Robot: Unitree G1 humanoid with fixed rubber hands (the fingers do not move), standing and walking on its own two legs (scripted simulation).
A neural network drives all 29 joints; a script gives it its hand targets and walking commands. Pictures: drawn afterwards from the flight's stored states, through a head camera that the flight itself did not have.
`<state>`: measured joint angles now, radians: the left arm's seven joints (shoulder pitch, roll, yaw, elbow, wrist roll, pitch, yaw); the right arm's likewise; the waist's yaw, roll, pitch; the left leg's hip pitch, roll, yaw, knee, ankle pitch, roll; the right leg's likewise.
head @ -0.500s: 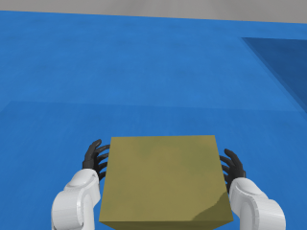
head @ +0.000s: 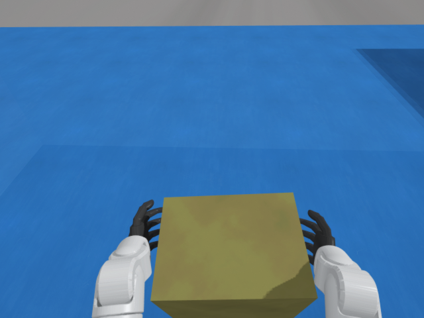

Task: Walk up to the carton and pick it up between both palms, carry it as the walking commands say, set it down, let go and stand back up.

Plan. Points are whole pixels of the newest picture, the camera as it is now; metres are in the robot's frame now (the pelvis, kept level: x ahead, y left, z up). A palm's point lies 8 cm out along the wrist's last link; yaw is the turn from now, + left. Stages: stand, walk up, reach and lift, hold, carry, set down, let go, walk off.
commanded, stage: carry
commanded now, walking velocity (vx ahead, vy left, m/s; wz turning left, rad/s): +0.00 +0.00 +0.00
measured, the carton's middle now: (230, 263) +0.26 -0.01 -0.01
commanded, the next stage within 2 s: none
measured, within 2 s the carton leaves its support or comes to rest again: neither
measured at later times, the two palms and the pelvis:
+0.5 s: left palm (116, 228) +0.31 +0.22 +0.03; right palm (279, 252) +0.27 -0.10 +0.01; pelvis +0.03 +0.08 -0.01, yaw -4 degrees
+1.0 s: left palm (94, 222) +0.33 +0.27 +0.02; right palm (248, 220) +0.33 -0.05 +0.02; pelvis +0.06 +0.10 -0.02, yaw +0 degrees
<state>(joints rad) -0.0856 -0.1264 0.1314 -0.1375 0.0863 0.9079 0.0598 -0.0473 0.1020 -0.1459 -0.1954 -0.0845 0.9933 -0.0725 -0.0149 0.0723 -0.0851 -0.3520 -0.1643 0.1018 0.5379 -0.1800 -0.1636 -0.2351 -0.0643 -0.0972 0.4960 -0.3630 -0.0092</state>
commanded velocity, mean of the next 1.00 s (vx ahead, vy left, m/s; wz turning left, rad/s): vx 0.00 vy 0.00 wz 0.00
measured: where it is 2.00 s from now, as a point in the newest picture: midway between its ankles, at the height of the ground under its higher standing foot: outside the picture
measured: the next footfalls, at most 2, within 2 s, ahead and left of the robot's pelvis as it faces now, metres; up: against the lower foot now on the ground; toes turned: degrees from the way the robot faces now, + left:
left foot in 0.10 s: +0.02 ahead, +0.08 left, +0.00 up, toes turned -6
right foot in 0.34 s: +0.03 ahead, -0.05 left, +0.00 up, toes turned -5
